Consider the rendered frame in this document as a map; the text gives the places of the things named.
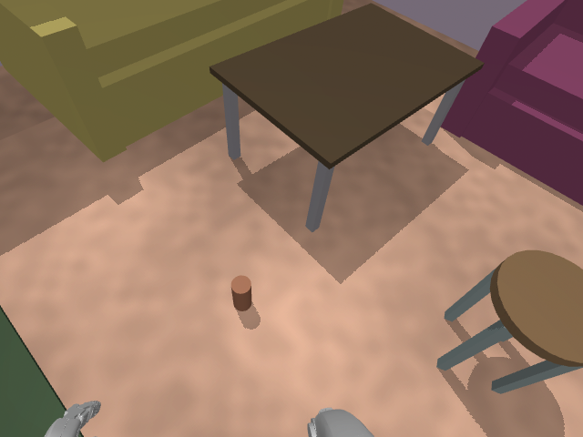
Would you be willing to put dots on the can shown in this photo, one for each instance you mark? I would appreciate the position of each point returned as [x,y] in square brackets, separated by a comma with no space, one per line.
[241,293]

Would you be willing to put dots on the left robot hand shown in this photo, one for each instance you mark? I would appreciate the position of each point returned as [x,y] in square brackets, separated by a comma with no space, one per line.
[75,418]

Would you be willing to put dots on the coffee table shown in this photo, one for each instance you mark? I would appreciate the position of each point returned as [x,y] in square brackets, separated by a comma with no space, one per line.
[336,86]

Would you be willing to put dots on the armchair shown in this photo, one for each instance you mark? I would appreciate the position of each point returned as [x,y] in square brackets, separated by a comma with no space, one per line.
[525,105]

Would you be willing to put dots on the sofa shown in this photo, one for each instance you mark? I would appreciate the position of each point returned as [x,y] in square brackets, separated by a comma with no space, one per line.
[115,71]

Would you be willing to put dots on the stool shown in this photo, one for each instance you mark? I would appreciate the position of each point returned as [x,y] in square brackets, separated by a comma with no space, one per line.
[538,297]

